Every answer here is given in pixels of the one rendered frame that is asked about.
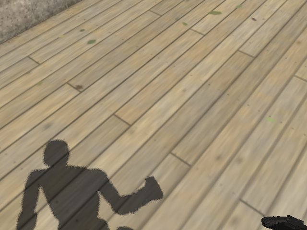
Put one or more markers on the robot right hand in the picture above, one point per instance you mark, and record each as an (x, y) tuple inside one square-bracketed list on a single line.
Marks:
[(283, 223)]

